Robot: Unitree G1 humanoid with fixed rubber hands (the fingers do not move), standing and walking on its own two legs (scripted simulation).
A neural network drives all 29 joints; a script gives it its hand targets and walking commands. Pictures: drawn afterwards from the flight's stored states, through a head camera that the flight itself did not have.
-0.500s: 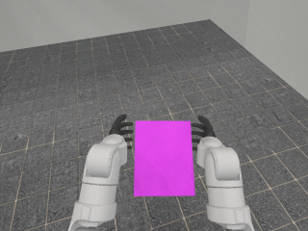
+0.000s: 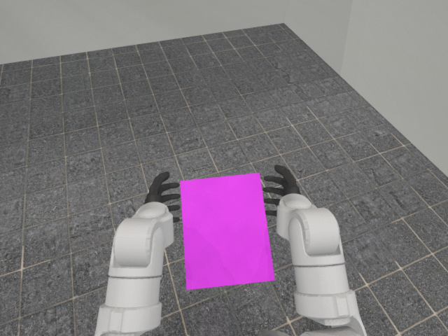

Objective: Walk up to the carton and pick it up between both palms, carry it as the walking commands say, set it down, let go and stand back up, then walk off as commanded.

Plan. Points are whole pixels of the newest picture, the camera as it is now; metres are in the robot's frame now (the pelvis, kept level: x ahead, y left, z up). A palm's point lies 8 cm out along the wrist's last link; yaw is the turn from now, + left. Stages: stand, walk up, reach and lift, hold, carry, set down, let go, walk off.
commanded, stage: carry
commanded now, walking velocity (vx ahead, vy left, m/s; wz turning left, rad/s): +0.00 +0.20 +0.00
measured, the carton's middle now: (225, 230) +0.31 -0.01 -0.05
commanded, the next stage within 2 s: none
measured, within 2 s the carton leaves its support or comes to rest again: neither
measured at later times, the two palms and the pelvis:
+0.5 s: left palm (165, 100) +0.56 +0.13 +0.07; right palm (264, 104) +0.57 -0.10 +0.06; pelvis +0.26 +0.00 +0.00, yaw +4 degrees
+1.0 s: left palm (128, 79) +0.65 +0.23 +0.06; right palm (220, 78) +0.67 +0.00 +0.06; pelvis +0.36 +0.11 -0.02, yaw +2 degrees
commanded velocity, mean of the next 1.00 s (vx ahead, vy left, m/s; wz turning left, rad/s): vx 0.00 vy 0.20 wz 0.00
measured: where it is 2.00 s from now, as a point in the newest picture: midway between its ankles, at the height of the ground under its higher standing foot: (137, 301)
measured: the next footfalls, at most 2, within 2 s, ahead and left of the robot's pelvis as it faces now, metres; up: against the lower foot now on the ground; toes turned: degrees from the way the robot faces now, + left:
right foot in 0.26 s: +0.34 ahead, -0.11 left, +0.00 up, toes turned -6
left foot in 0.66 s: +0.40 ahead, +0.17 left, +0.00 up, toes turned +8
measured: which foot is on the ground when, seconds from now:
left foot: down 0.00-0.28, up 0.30-0.64, down 0.66-1.00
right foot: up 0.00-0.24, down 0.26-0.70, up 0.72-0.98, down 1.00-1.00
